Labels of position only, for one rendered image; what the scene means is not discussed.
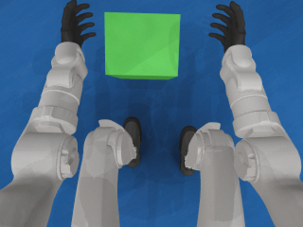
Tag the carton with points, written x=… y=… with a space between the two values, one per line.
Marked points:
x=141 y=45

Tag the right robot hand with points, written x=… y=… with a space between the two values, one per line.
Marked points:
x=234 y=31

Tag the robot left upper arm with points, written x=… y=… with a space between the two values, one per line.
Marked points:
x=41 y=162

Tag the robot left thigh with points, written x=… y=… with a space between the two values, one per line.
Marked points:
x=96 y=203

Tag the robot left shin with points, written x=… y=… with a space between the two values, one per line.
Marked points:
x=109 y=123

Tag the robot right upper arm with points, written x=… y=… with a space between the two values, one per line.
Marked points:
x=271 y=165

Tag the right robot forearm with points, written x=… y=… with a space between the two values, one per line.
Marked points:
x=247 y=99

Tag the left robot hand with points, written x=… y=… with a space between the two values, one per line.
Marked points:
x=71 y=30

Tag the left robot forearm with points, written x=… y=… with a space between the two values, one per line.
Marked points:
x=60 y=98

